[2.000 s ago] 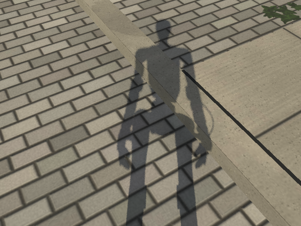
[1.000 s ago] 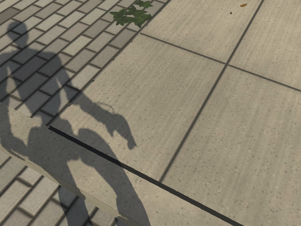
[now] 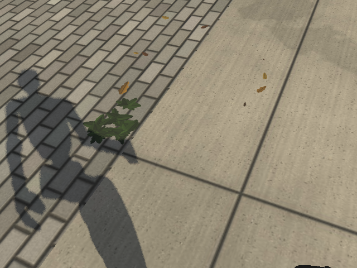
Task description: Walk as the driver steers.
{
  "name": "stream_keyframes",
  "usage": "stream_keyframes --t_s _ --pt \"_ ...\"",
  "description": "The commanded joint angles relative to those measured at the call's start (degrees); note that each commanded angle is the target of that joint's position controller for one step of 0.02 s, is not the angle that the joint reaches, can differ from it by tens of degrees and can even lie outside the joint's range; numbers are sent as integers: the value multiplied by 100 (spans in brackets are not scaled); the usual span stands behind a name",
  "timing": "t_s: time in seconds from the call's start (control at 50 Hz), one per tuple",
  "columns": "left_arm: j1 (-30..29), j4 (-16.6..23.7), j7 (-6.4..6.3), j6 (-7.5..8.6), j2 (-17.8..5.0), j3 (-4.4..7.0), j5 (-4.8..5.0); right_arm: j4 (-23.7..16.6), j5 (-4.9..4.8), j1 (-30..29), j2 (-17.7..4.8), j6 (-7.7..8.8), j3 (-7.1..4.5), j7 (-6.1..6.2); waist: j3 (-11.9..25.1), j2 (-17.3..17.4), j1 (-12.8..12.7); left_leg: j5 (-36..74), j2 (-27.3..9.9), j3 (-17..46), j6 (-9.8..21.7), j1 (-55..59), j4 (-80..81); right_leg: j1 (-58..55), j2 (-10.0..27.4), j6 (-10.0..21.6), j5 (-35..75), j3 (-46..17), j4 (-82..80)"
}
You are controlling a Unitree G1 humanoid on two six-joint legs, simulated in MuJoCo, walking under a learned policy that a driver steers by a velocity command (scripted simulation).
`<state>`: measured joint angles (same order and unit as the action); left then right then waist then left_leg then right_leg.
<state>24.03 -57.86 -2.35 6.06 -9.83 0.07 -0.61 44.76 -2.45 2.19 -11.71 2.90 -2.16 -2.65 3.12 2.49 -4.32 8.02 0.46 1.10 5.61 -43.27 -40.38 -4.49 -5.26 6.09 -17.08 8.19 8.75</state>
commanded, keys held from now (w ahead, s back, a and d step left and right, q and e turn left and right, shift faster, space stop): w+q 0.26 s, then q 0.62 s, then no key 0.12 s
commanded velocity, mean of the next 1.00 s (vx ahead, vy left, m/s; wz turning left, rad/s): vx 0.24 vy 0.00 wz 0.52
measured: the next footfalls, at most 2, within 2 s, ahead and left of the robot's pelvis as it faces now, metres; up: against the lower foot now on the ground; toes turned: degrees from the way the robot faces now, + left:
left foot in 0.14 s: +0.24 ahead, +0.08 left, +0.00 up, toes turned +5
right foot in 0.52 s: +0.51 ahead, -0.08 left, +0.00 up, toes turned +24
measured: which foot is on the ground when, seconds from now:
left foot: up 0.00-0.12, down 0.14-0.52, up 0.54-0.90, down 0.92-1.00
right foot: down 0.00-0.12, up 0.14-0.50, down 0.52-0.92, up 0.94-1.00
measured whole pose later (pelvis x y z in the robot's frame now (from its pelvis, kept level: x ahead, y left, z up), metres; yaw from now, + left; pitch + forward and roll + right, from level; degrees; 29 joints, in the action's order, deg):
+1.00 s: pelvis +0.34 +0.01 -0.01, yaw +35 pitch +2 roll -2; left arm 8.3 -42.1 -2.1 -1.0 -17.2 4.6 -0.2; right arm 34.4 1.5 12.6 -15.1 -2.2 -3.1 0.1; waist -0.3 -1.8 -0.5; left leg -17.3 0.2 0.3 2.7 -20.9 -35.9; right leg 30.7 3.2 -2.3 -26.3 2.1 53.8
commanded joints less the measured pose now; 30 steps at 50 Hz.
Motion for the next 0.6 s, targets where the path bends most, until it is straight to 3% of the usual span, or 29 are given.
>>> stream_keyframes --t_s 0.02,0.08,0.1,0.12,0.14,0.16,0.18,0.2,0.22,0.24,0.26,0.28,0.32,0.34,0.38,0.42,0.48,0.5,0.52,0.54,0.56,0.58,0.6 --pt "297 96 -97 -14 -1009 203 0 -611 31 -912 -249 128 -70 -129 -579 -658 53 -372 184 -559 81 99 621 -364 1620 -744 5565 -65 360" --pt "263 208 -262 -150 -1315 319 14 -571 18 -544 -432 147 -134 -237 -365 -947 356 -1107 533 -1075 210 792 736 -719 1775 -725 7872 73 1523" --pt "100 323 -306 -196 -1424 371 12 -423 17 -11 -568 131 -191 -228 -162 -1086 618 -1317 547 -1036 298 1311 826 -627 1850 -732 8359 17 2199" --pt "-200 467 -298 -215 -1538 429 3 -195 17 897 -896 118 -333 -172 200 -1062 1087 -1150 484 -756 509 2326 1208 -251 1812 -767 8257 -24 3263" --pt "-768 697 -239 -140 -1659 466 27 69 104 2005 -1192 95 -450 -65 664 -732 1769 -485 111 -31 826 3940 1656 814 1361 -774 6487 61 5098" --pt "-507 898 -31 31 -625 217 -217 250 167 2226 -1323 66 -417 21 948 951 1201 -116 -1115 1812 1479 6141 828 3789 370 -784 -1031 -335 7184" --pt "-136 1086 178 304 -553 142 70 75 343 1990 -1326 136 -396 96 1716 829 875 -2092 -2014 4416 2469 6719 1755 5038 123 -715 -1636 -1630 8459" --pt "-985 1359 286 499 -1054 252 239 -21 245 1799 -958 138 -376 150 898 253 1135 -2764 -1703 3909 2131 5984 2446 5531 452 -493 -900 -1865 8046" --pt "-1238 1529 321 540 -1130 264 263 -116 198 1346 -716 160 -285 152 237 -232 777 -2566 -1449 3215 1814 5054 2692 5451 646 -419 -358 -1692 7491" --pt "-1149 1488 285 506 -1069 266 141 -248 178 1007 -617 190 -228 122 -94 -748 481 -2021 -1206 2811 1619 4232 2848 5148 799 -452 -139 -1538 7073" --pt "-980 1529 250 418 -1105 308 45 -349 198 851 -661 201 -216 130 -202 -814 267 -1562 -1020 2502 1544 3608 2877 4792 927 -572 -40 -1533 6728" --pt "-921 1601 232 332 -1155 338 20 -434 218 772 -702 193 -209 148 -339 -719 142 -869 -908 2247 1489 3096 2881 4511 1022 -693 -55 -1457 6448" --pt "-1147 1805 135 229 -1023 294 -64 -548 247 762 -920 180 -246 202 -438 -546 91 873 -603 1516 1290 2141 2691 3976 991 -936 104 -1123 5242" --pt "-1396 1910 93 203 -858 228 -105 -565 258 839 -1081 152 -295 251 -420 -383 178 1384 -349 1143 1134 1720 2552 3559 824 -1006 452 -920 4460" --pt "-1840 2055 55 138 -654 142 -93 -454 139 1388 -1277 22 -387 342 -7 8 491 1271 -28 887 768 1704 2166 2855 427 -1051 1444 -755 3332" --pt "-1968 2154 34 43 -792 191 53 -388 62 1704 -1252 -106 -390 377 281 334 612 641 -47 1176 537 2116 1824 2658 183 -1096 1864 -879 2686" --pt "-1887 2202 46 8 -1094 340 61 -572 50 1488 -1019 -220 -354 459 397 545 401 -332 -145 1865 246 2751 1148 2439 222 -968 1932 -1246 1810" --pt "-1645 2138 60 45 -1177 397 5 -670 66 1349 -909 -227 -334 481 459 521 246 -523 -19 1872 68 2749 677 2053 385 -816 2313 -1259 1463" --pt "-1148 2091 39 78 -1401 468 -103 -813 143 1297 -615 -193 -254 479 870 245 91 -1240 224 1610 -189 2254 -360 1009 1132 -464 3247 -1705 1564" --pt "-816 2170 0 13 -1612 475 -220 -859 307 1818 -172 -144 -121 464 1417 -1019 239 -4505 843 903 -532 1036 -1918 -454 2545 259 6055 -2966 2071" --pt "-641 2070 54 -54 -1750 542 -160 -953 160 2686 -575 -69 -119 365 2306 -2308 562 -5080 629 882 -679 408 -3329 -1014 3690 1273 5471 -4804 1850" --pt "-1140 2300 42 -126 -1402 503 -101 -791 92 2527 -1087 -159 -249 365 2020 -1526 478 -4528 240 851 -878 104 -3959 -597 3290 1202 3828 -4583 1651" --pt "-1353 2382 2 -211 -1054 404 -66 -866 86 1898 -1258 -288 -321 398 1373 -1041 310 -4054 87 580 -971 -113 -4117 -55 2802 884 2796 -3611 1558"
